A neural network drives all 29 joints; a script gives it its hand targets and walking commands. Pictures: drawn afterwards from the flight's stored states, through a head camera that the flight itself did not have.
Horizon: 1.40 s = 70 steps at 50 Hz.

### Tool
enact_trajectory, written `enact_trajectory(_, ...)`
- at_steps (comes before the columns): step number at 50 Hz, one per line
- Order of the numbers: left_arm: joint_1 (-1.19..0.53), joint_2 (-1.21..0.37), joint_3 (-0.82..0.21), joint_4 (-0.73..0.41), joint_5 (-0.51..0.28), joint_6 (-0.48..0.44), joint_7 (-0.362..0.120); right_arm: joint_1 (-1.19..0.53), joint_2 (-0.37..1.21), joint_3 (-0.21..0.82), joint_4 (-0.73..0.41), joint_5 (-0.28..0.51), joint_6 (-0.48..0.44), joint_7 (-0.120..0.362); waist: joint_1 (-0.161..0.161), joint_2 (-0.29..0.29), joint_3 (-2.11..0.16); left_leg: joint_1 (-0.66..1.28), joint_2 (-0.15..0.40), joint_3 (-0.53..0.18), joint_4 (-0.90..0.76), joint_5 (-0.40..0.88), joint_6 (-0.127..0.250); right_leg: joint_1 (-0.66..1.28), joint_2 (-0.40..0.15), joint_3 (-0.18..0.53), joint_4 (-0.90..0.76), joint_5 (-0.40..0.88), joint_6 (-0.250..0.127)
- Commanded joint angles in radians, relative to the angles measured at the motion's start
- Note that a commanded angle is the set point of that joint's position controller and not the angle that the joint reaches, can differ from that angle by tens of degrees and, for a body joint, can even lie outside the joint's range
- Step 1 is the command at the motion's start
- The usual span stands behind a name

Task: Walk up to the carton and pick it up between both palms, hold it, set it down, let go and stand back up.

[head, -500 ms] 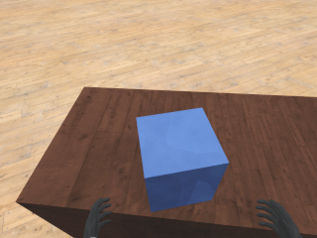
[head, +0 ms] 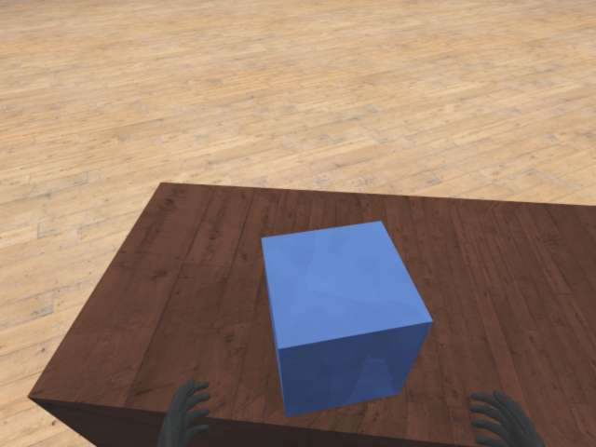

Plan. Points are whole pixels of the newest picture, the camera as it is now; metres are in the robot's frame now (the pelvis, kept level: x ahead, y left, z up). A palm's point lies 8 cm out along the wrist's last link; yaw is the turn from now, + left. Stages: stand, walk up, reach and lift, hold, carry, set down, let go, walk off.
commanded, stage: set down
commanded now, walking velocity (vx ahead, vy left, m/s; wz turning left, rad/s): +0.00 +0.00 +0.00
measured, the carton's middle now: (333, 319) +0.37 +0.01 -0.08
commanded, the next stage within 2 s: let go in 0.44 s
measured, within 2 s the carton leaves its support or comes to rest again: neither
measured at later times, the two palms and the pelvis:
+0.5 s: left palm (169, 442) +0.16 +0.22 -0.07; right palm out of the picture +0.19 -0.23 -0.08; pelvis +0.01 +0.01 +0.00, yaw +0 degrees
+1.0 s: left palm out of the picture +0.14 +0.25 -0.08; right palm out of the picture +0.16 -0.22 -0.10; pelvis +0.01 +0.01 +0.00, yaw +0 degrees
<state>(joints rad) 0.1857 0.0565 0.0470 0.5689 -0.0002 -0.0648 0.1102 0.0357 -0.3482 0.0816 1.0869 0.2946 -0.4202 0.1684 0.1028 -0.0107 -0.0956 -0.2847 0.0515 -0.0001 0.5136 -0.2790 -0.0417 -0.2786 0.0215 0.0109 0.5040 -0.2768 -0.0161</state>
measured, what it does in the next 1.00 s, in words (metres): stands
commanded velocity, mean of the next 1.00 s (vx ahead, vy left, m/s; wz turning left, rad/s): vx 0.00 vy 0.00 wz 0.00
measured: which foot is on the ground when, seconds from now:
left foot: down 0.00-1.00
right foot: down 0.00-1.00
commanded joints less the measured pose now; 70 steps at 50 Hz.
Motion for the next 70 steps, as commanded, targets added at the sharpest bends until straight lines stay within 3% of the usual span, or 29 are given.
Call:
enact_trajectory(1, -0.055, 0.115, -0.053, -0.247, -0.014, -0.011, -0.01, -0.065, -0.154, -0.08, -0.24, -0.087, -0.018, -0.026, -0.095, -0.121, 0.027, 0.193, -0.064, -0.013, -0.115, 0.27, 0.034, 0.162, 0.0, 0.012, -0.202, 0.235, -0.042)
enact_trajectory(2, -0.047, 0.113, -0.061, -0.264, -0.006, -0.003, -0.017, -0.034, -0.144, -0.082, -0.213, -0.091, -0.018, -0.035, -0.117, -0.1, 0.017, 0.209, -0.068, -0.009, -0.11, 0.275, 0.026, 0.173, -0.001, 0.007, -0.204, 0.273, -0.038)
enact_trajectory(4, -0.067, 0.119, -0.045, -0.285, 0.007, -0.008, -0.011, -0.041, -0.139, -0.081, -0.226, -0.089, -0.02, -0.038, -0.113, -0.087, 0.014, 0.218, -0.066, -0.019, -0.106, 0.299, 0.022, 0.174, -0.001, 0.011, -0.207, 0.27, -0.04)
enact_trajectory(5, -0.074, 0.113, -0.049, -0.297, 0.002, -0.013, -0.007, -0.059, -0.129, -0.08, -0.25, -0.08, -0.025, -0.034, -0.086, -0.073, 0.017, 0.224, -0.063, -0.013, -0.119, 0.301, 0.023, 0.165, 0.011, -0.001, -0.209, 0.242, -0.044)
enact_trajectory(11, -0.071, 0.127, -0.05, -0.25, 0.014, 0.03, -0.03, -0.029, -0.111, -0.09, -0.221, -0.126, 0.004, -0.061, -0.118, -0.083, 0.035, 0.235, -0.068, 0.008, -0.127, 0.311, 0.021, 0.193, 0.008, -0.008, -0.218, 0.311, -0.035)
enact_trajectory(13, -0.081, 0.128, -0.049, -0.26, 0.001, 0.039, -0.03, -0.058, -0.103, -0.096, -0.249, -0.132, 0.01, -0.064, -0.095, -0.079, 0.045, 0.228, -0.06, 0.005, -0.135, 0.297, 0.029, 0.185, 0.004, -0.007, -0.218, 0.29, -0.036)
enact_trajectory(17, -0.077, 0.127, -0.053, -0.289, 0.001, 0.034, -0.03, -0.043, -0.102, -0.111, -0.253, -0.145, 0.008, -0.065, -0.108, -0.068, 0.031, 0.252, -0.058, 0.005, -0.13, 0.333, 0.016, 0.181, 0.016, -0.019, -0.22, 0.303, -0.039)
enact_trajectory(18, -0.074, 0.128, -0.052, -0.292, 0.004, 0.045, -0.027, -0.062, -0.094, -0.104, -0.261, -0.143, 0.012, -0.063, -0.091, -0.055, 0.021, 0.234, -0.057, 0.0, -0.129, 0.349, 0.019, 0.198, 0.011, -0.015, -0.212, 0.329, -0.042)
enact_trajectory(19, -0.075, 0.129, -0.05, -0.219, 0.012, 0.064, -0.041, -0.049, -0.09, -0.099, -0.236, -0.152, 0.027, -0.073, -0.107, -0.075, 0.061, 0.243, -0.063, 0.011, -0.134, 0.32, 0.027, 0.187, 0.006, -0.009, -0.232, 0.302, -0.036)
enact_trajectory(21, -0.092, 0.14, -0.051, -0.256, 0.008, 0.072, -0.041, -0.052, -0.076, -0.108, -0.244, -0.159, 0.029, -0.082, -0.107, -0.04, 0.042, 0.232, -0.064, 0.013, -0.131, 0.318, 0.018, 0.206, 0.004, -0.01, -0.224, 0.308, -0.04)
enact_trajectory(25, -0.095, 0.173, -0.033, -0.221, 0.007, 0.1, -0.07, -0.035, -0.055, -0.099, -0.24, -0.195, 0.053, -0.11, -0.126, -0.086, 0.063, 0.225, -0.072, 0.033, -0.127, 0.315, 0.029, 0.216, -0.001, -0.004, -0.231, 0.346, -0.025)
enact_trajectory(27, -0.103, 0.172, -0.035, -0.258, 0.013, 0.101, -0.063, -0.046, -0.035, -0.1, -0.249, -0.189, 0.052, -0.11, -0.111, -0.034, 0.064, 0.24, -0.064, 0.025, -0.128, 0.288, 0.018, 0.201, 0.002, -0.014, -0.236, 0.294, -0.03)
enact_trajectory(30, -0.096, 0.171, -0.049, -0.299, 0.005, 0.098, -0.054, -0.053, -0.044, -0.137, -0.301, -0.203, 0.038, -0.109, -0.102, -0.024, 0.026, 0.239, -0.053, 0.017, -0.125, 0.32, 0.01, 0.196, 0.014, -0.035, -0.211, 0.306, -0.034)
enact_trajectory(35, -0.117, 0.194, -0.039, -0.211, -0.013, 0.123, -0.081, -0.047, -0.001, -0.119, -0.266, -0.233, 0.061, -0.127, -0.114, -0.062, 0.06, 0.217, -0.065, 0.045, -0.126, 0.28, 0.021, 0.188, 0.002, -0.02, -0.23, 0.296, -0.018)
enact_trajectory(36, -0.122, 0.199, -0.037, -0.27, -0.012, 0.124, -0.083, -0.016, 0.006, -0.127, -0.261, -0.237, 0.067, -0.133, -0.123, -0.018, 0.076, 0.222, -0.069, 0.05, -0.122, 0.283, 0.008, 0.181, 0.003, -0.028, -0.234, 0.285, -0.019)
enact_trajectory(37, -0.117, 0.199, -0.036, -0.249, -0.012, 0.124, -0.081, -0.059, -0.006, -0.13, -0.291, -0.234, 0.063, -0.131, -0.103, -0.029, 0.063, 0.23, -0.068, 0.046, -0.127, 0.301, 0.012, 0.189, 0.013, -0.037, -0.234, 0.293, -0.021)
enact_trajectory(40, -0.126, 0.226, -0.036, -0.224, -0.032, 0.147, -0.098, -0.047, 0.017, -0.122, -0.281, -0.251, 0.076, -0.152, -0.121, -0.053, 0.081, 0.23, -0.068, 0.053, -0.126, 0.295, 0.02, 0.193, 0.003, -0.028, -0.235, 0.299, -0.016)
enact_trajectory(42, -0.121, 0.218, -0.038, -0.257, -0.01, 0.143, -0.089, -0.032, 0.023, -0.134, -0.29, -0.246, 0.065, -0.144, -0.115, 0.006, 0.066, 0.231, -0.068, 0.058, -0.121, 0.302, 0.002, 0.181, 0.007, -0.043, -0.221, 0.3, -0.014)
enact_trajectory(45, -0.126, 0.221, -0.03, -0.26, -0.023, 0.141, -0.093, -0.039, 0.019, -0.132, -0.313, -0.249, 0.061, -0.147, -0.113, -0.019, 0.058, 0.23, -0.061, 0.051, -0.115, 0.319, 0.007, 0.184, 0.015, -0.043, -0.218, 0.315, -0.017)
enact_trajectory(46, -0.044, 0.403, 0.044, 0.033, 0.045, 0.08, -0.085, 0.049, -0.144, -0.139, -0.182, -0.356, 0.203, -0.179, -0.029, -0.131, -0.021, 0.099, 0.05, -0.072, -0.032, 0.57, 0.054, 0.236, -0.098, 0.0, -0.019, 0.516, 0.009)
enact_trajectory(50, -0.034, 0.407, 0.032, 0.085, 0.042, 0.036, -0.079, 0.042, -0.149, -0.139, -0.232, -0.34, 0.337, -0.196, -0.071, -0.014, 0.018, 0.093, 0.047, -0.043, -0.042, 0.404, 0.055, 0.167, -0.103, 0.037, -0.073, 0.379, 0.019)
enact_trajectory(51, -0.056, 0.397, 0.026, 0.095, 0.046, 0.03, -0.083, 0.036, -0.137, -0.138, -0.238, -0.335, 0.338, -0.196, -0.085, -0.016, 0.002, 0.096, 0.05, -0.046, -0.058, 0.361, 0.058, 0.185, -0.109, 0.042, -0.092, 0.343, 0.016)
enact_trajectory(52, -0.054, 0.403, 0.026, 0.116, 0.051, 0.018, -0.089, 0.064, -0.127, -0.134, -0.217, -0.331, 0.346, -0.195, -0.084, -0.095, -0.009, 0.094, 0.055, -0.058, -0.066, 0.333, 0.062, 0.188, -0.1, 0.028, -0.095, 0.301, 0.022)
enact_trajectory(56, -0.045, 0.422, 0.014, 0.171, 0.039, 0.013, -0.096, 0.067, -0.139, -0.124, -0.201, -0.327, 0.356, -0.182, -0.08, -0.016, -0.016, 0.099, 0.048, -0.05, -0.075, 0.313, 0.07, 0.177, -0.104, 0.035, -0.109, 0.278, 0.021)
enact_trajectory(57, -0.058, 0.451, 0.024, 0.188, 0.047, 0.008, -0.093, 0.053, -0.156, -0.132, -0.193, -0.329, 0.368, -0.183, -0.081, -0.052, 0.019, 0.111, 0.047, -0.065, -0.086, 0.313, 0.066, 0.158, -0.098, 0.031, -0.12, 0.261, 0.019)
enact_trajectory(61, -0.101, 0.463, 0.01, 0.212, 0.05, 0.013, -0.093, 0.065, -0.181, -0.13, -0.201, -0.326, 0.374, -0.174, -0.092, -0.064, 0.06, 0.081, 0.053, -0.09, -0.109, 0.271, 0.071, 0.146, -0.098, 0.025, -0.141, 0.21, 0.018)
enact_trajectory(64, -0.047, 0.476, 0.011, 0.264, 0.044, 0.016, -0.096, 0.055, -0.202, -0.132, -0.184, -0.335, 0.374, -0.169, -0.083, -0.002, 0.057, 0.068, 0.049, -0.077, -0.103, 0.26, 0.08, 0.164, -0.105, 0.041, -0.141, 0.197, 0.008)
enact_trajectory(65, -0.047, 0.497, 0.018, 0.265, 0.041, 0.013, -0.098, 0.076, -0.189, -0.133, -0.18, -0.321, 0.375, -0.171, -0.09, -0.041, 0.061, 0.072, 0.056, -0.086, -0.101, 0.242, 0.085, 0.154, -0.113, 0.057, -0.144, 0.198, -0.003)
enact_trajectory(70, -0.05, 0.5, 0.012, 0.29, 0.046, 0.011, -0.099, 0.069, -0.21, -0.13, -0.187, -0.332, 0.378, -0.171, -0.093, -0.01, 0.094, 0.077, 0.056, -0.102, -0.127, 0.19, 0.094, 0.14, -0.114, 0.065, -0.151, 0.161, 0.007)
